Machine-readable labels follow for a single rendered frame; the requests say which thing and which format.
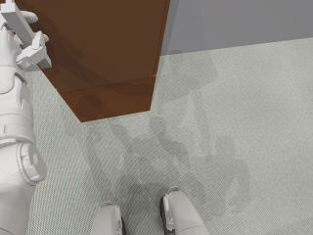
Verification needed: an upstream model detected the robot left upper arm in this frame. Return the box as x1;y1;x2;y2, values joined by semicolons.
0;142;47;235

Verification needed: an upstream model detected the robot left hand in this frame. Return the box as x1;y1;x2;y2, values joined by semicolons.
0;10;49;75

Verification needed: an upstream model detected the robot thigh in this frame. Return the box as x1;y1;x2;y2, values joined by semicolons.
89;205;122;235
163;191;210;235

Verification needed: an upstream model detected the robot left forearm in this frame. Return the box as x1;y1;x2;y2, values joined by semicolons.
0;67;36;149

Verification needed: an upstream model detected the cupboard door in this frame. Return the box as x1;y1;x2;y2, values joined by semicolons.
0;0;165;93

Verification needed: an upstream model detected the robot right thigh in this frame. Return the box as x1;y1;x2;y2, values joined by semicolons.
163;191;210;235

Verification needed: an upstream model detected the handle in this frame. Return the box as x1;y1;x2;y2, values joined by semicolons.
0;0;52;69

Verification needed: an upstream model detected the robot left thigh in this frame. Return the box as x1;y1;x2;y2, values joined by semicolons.
89;205;122;235

